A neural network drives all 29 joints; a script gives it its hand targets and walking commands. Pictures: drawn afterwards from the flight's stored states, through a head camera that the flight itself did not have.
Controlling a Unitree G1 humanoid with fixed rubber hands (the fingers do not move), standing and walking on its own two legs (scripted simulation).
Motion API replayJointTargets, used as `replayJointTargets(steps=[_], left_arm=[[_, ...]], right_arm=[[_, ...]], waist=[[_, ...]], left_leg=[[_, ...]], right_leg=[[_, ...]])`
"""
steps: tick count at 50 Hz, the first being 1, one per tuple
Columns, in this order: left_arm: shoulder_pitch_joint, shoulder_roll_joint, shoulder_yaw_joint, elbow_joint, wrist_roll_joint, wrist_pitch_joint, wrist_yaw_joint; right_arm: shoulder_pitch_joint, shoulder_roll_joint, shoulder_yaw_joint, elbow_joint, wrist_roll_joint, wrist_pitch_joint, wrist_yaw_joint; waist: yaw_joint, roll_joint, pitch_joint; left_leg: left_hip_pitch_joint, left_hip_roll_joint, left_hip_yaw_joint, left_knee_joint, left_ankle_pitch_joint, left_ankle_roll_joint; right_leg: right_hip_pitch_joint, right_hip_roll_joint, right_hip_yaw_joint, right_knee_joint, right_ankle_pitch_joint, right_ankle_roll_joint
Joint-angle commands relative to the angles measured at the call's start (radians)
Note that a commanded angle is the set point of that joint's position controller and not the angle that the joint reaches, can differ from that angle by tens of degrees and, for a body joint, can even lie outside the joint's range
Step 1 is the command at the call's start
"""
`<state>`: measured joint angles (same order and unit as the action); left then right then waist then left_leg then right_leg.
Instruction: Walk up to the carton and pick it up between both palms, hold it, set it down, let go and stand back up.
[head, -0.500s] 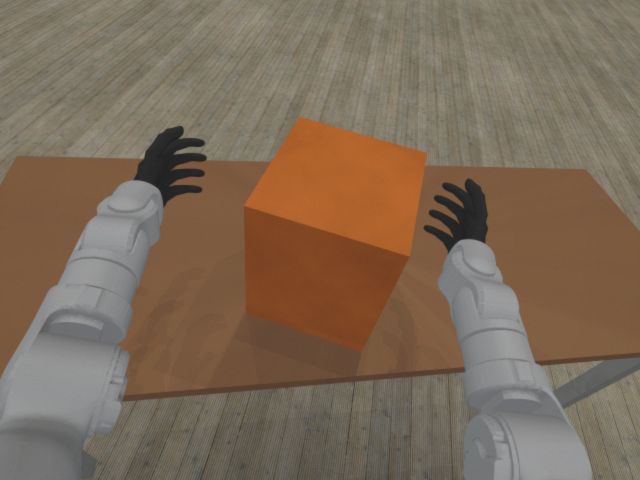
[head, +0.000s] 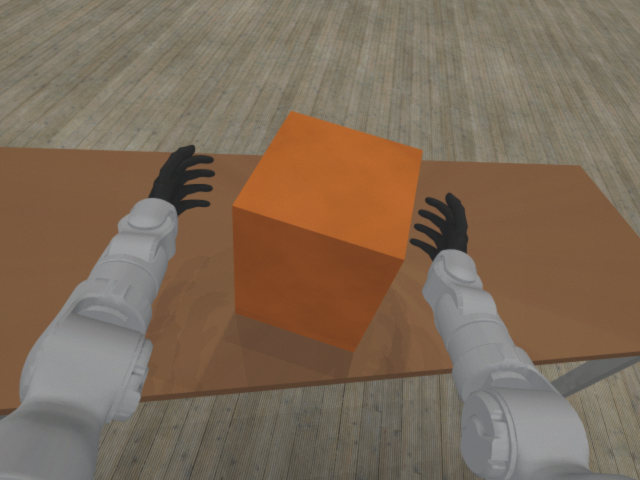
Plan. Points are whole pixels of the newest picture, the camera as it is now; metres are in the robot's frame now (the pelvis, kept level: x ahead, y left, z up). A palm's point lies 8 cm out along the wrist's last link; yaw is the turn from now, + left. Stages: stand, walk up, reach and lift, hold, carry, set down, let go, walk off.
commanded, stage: reach and lift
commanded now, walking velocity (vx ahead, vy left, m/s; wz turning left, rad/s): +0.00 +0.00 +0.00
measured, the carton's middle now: (323, 236) +0.46 -0.04 +0.02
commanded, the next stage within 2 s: none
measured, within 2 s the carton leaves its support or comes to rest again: neither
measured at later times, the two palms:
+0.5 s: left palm (210, 234) +0.48 +0.12 +0.00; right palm (443, 278) +0.38 -0.22 +0.00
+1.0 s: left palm (230, 236) +0.46 +0.10 +0.01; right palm (425, 282) +0.37 -0.19 +0.01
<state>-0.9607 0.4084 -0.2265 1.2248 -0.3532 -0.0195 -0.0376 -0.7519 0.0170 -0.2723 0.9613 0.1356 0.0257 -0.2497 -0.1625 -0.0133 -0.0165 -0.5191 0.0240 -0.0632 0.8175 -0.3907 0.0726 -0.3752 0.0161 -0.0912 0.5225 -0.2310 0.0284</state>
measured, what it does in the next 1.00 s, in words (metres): stands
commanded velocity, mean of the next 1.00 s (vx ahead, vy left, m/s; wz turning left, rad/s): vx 0.00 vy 0.00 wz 0.00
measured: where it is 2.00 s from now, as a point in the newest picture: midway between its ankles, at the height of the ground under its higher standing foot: outside the picture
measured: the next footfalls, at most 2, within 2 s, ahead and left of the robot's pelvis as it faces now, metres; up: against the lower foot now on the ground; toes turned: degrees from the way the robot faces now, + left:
none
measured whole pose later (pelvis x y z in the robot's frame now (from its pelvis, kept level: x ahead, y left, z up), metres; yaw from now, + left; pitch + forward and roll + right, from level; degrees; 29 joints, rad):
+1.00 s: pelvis -0.01 -0.04 -0.01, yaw -1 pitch +20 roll -5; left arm -0.97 0.28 -0.05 1.29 -0.11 -0.21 -0.06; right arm -0.75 0.16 -0.32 1.09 -0.08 -0.30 -0.34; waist -0.16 -0.04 -0.15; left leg -0.84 0.01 -0.06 0.82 -0.33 0.03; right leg -0.76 0.00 -0.09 0.66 -0.25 0.03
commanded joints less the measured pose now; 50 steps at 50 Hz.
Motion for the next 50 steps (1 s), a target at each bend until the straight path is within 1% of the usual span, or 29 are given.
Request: replayJointTargets(steps=[1,2,3,4,8,9,10,11,12,15,19,21,22,24,25,26,28,29,31,33,36,37,38,39,42,44,47,49,50], left_arm=[[-0.660,0.045,-0.041,-0.067,-0.044,-0.129,-0.003],[-0.648,0.047,-0.030,-0.060,-0.038,-0.141,-0.008],[-0.642,0.052,-0.022,-0.066,-0.028,-0.151,-0.010],[-0.616,0.053,-0.014,-0.032,-0.015,-0.159,-0.014],[-0.595,0.048,0.022,-0.031,0.013,-0.202,-0.024],[-0.580,0.045,0.034,-0.048,0.022,-0.215,-0.023],[-0.574,0.049,0.045,-0.035,0.033,-0.226,-0.028],[-0.587,0.053,0.064,-0.074,0.043,-0.245,-0.024],[-0.583,0.050,0.071,-0.090,0.058,-0.252,-0.024],[-0.584,0.061,0.119,-0.107,0.098,-0.261,-0.028],[-0.598,0.081,0.162,-0.163,0.113,-0.279,-0.026],[-0.580,0.071,0.184,-0.201,0.130,-0.281,-0.025],[-0.596,0.066,0.186,-0.194,0.131,-0.284,-0.024],[-0.595,0.065,0.207,-0.214,0.148,-0.284,-0.027],[-0.622,0.053,0.208,-0.224,0.151,-0.285,-0.026],[-0.609,0.038,0.210,-0.235,0.158,-0.287,-0.026],[-0.596,0.028,0.221,-0.214,0.169,-0.279,-0.031],[-0.619,0.020,0.222,-0.220,0.178,-0.278,-0.032],[-0.609,-0.001,0.235,-0.238,0.199,-0.275,-0.034],[-0.626,-0.018,0.247,-0.208,0.217,-0.272,-0.035],[-0.654,-0.050,0.250,-0.188,0.246,-0.274,-0.039],[-0.658,-0.053,0.262,-0.170,0.260,-0.273,-0.040],[-0.658,-0.073,0.257,-0.178,0.260,-0.272,-0.036],[-0.673,-0.068,0.268,-0.167,0.271,-0.268,-0.036],[-0.713,-0.088,0.275,-0.137,0.285,-0.259,-0.030],[-0.690,-0.105,0.282,-0.132,0.302,-0.250,-0.023],[-0.709,-0.160,0.270,-0.116,0.322,-0.252,-0.029],[-0.712,-0.194,0.275,-0.122,0.348,-0.253,-0.031],[-0.706,-0.192,0.300,-0.116,0.370,-0.254,-0.032]], right_arm=[[-0.547,-0.189,0.038,-0.082,-0.003,-0.125,-0.004],[-0.544,-0.188,0.047,-0.072,-0.002,-0.140,-0.002],[-0.520,-0.182,0.045,-0.057,-0.008,-0.156,-0.008],[-0.497,-0.176,0.045,-0.025,-0.010,-0.171,-0.009],[-0.468,-0.140,0.062,-0.020,-0.012,-0.248,-0.020],[-0.462,-0.132,0.070,-0.026,-0.009,-0.271,-0.023],[-0.446,-0.122,0.076,-0.014,-0.017,-0.287,-0.027],[-0.454,-0.126,0.073,-0.017,-0.020,-0.309,-0.023],[-0.446,-0.122,0.071,-0.002,-0.016,-0.328,-0.025],[-0.434,-0.104,0.096,0.005,-0.010,-0.364,-0.026],[-0.443,-0.093,0.108,-0.038,-0.016,-0.395,-0.035],[-0.420,-0.064,0.130,-0.044,-0.008,-0.404,-0.040],[-0.436,-0.059,0.123,-0.047,-0.012,-0.413,-0.044],[-0.422,-0.028,0.140,-0.066,-0.018,-0.418,-0.054],[-0.448,-0.014,0.132,-0.077,-0.026,-0.420,-0.056],[-0.434,0.002,0.130,-0.073,-0.032,-0.423,-0.058],[-0.435,0.033,0.149,-0.098,-0.032,-0.422,-0.064],[-0.444,0.046,0.145,-0.096,-0.039,-0.419,-0.068],[-0.434,0.068,0.153,-0.102,-0.044,-0.417,-0.071],[-0.464,0.092,0.135,-0.109,-0.066,-0.409,-0.074],[-0.487,0.124,0.093,-0.098,-0.113,-0.405,-0.077],[-0.496,0.135,0.082,-0.090,-0.123,-0.402,-0.079],[-0.516,0.132,0.067,-0.100,-0.136,-0.404,-0.080],[-0.512,0.140,0.059,-0.090,-0.148,-0.400,-0.086],[-0.563,0.141,-0.003,-0.075,-0.196,-0.397,-0.093],[-0.552,0.143,-0.016,-0.059,-0.209,-0.393,-0.101],[-0.573,0.171,-0.046,-0.033,-0.244,-0.390,-0.083],[-0.570,0.186,-0.066,-0.011,-0.262,-0.396,-0.077],[-0.571,0.192,-0.072,-0.002,-0.274,-0.400,-0.067]], waist=[[-0.104,0.278,-0.817],[-0.093,0.273,-0.825],[-0.098,0.271,-0.834],[-0.093,0.273,-0.824],[-0.084,0.265,-0.904],[-0.072,0.257,-0.933],[-0.073,0.250,-0.945],[-0.060,0.265,-0.990],[-0.067,0.286,-1.026],[-0.045,0.297,-1.095],[-0.037,0.287,-1.175],[-0.026,0.282,-1.196],[-0.030,0.286,-1.210],[-0.026,0.265,-1.229],[-0.028,0.265,-1.232],[-0.040,0.257,-1.242],[-0.018,0.234,-1.220],[-0.030,0.239,-1.221],[-0.023,0.228,-1.209],[-0.007,0.209,-1.185],[-0.027,0.197,-1.141],[-0.016,0.197,-1.127],[-0.022,0.196,-1.133],[-0.016,0.194,-1.114],[-0.025,0.200,-1.068],[-0.018,0.206,-1.036],[-0.017,0.228,-1.002],[-0.019,0.255,-0.983],[-0.003,0.259,-0.991]], left_leg=[[0.287,0.021,-0.017,-0.116,0.547,-0.160],[0.277,0.022,-0.014,-0.107,0.554,-0.159],[0.279,0.019,-0.012,-0.101,0.566,-0.161],[0.270,0.015,-0.010,-0.092,0.562,-0.161],[0.223,-0.003,0.005,-0.039,0.609,-0.161],[0.213,-0.004,0.004,-0.026,0.635,-0.161],[0.199,-0.008,0.006,-0.015,0.639,-0.161],[0.210,-0.007,0.003,-0.003,0.683,-0.169],[0.230,-0.006,0.003,0.008,0.710,-0.175],[0.225,-0.013,0.009,0.027,0.749,-0.178],[0.181,-0.021,0.021,0.041,0.749,-0.168],[0.158,-0.024,0.025,0.046,0.763,-0.165],[0.134,-0.027,0.028,0.050,0.756,-0.167],[0.096,-0.030,0.032,0.054,0.743,-0.156],[0.066,-0.030,0.035,0.047,0.718,-0.152],[0.072,-0.028,0.035,0.042,0.714,-0.151],[0.035,-0.033,0.043,0.041,0.688,-0.140],[0.013,-0.034,0.046,0.032,0.659,-0.134],[0.011,-0.031,0.045,0.024,0.655,-0.129],[-0.033,-0.032,0.055,0.013,0.595,-0.119],[-0.071,-0.033,0.062,-0.005,0.517,-0.108],[-0.083,-0.034,0.069,-0.013,0.491,-0.106],[-0.082,-0.033,0.072,-0.018,0.478,-0.107],[-0.101,-0.032,0.074,-0.022,0.451,-0.104],[-0.093,-0.026,0.078,-0.035,0.406,-0.107],[-0.084,-0.025,0.082,-0.037,0.395,-0.109],[-0.039,-0.022,0.080,-0.046,0.385,-0.112],[-0.001,-0.021,0.081,-0.050,0.407,-0.125],[0.010,-0.021,0.086,-0.048,0.422,-0.128]], right_leg=[[-0.201,0.034,0.002,0.063,0.236,-0.063],[-0.209,0.032,0.002,0.071,0.237,-0.061],[-0.199,0.034,0.001,0.073,0.252,-0.060],[-0.216,0.032,0.005,0.077,0.255,-0.059],[-0.236,0.031,0.006,0.107,0.324,-0.050],[-0.227,0.031,0.010,0.125,0.353,-0.046],[-0.227,0.030,0.008,0.129,0.366,-0.042],[-0.231,0.032,0.008,0.146,0.386,-0.043],[-0.244,0.033,0.008,0.149,0.401,-0.046],[-0.230,0.032,0.019,0.156,0.437,-0.045],[-0.184,0.030,0.029,0.177,0.516,-0.035],[-0.157,0.025,0.037,0.193,0.576,-0.025],[-0.155,0.021,0.038,0.203,0.591,-0.023],[-0.116,0.016,0.049,0.214,0.651,-0.015],[-0.107,0.015,0.050,0.218,0.648,-0.014],[-0.105,0.017,0.048,0.216,0.651,-0.013],[-0.071,0.009,0.058,0.222,0.673,-0.005],[-0.068,0.005,0.060,0.220,0.663,-0.003],[-0.063,0.007,0.064,0.219,0.670,0.000],[-0.043,0.001,0.064,0.220,0.630,0.002],[-0.035,-0.002,0.061,0.214,0.579,0.003],[-0.018,-0.005,0.061,0.209,0.557,0.001],[-0.024,-0.004,0.058,0.207,0.550,0.000],[0.001,-0.005,0.061,0.204,0.531,0.000],[-0.014,-0.002,0.049,0.190,0.452,-0.004],[-0.022,-0.001,0.052,0.182,0.432,-0.009],[-0.060,-0.001,0.035,0.169,0.368,-0.020],[-0.074,0.000,0.028,0.154,0.359,-0.021],[-0.076,-0.002,0.027,0.152,0.347,-0.022]])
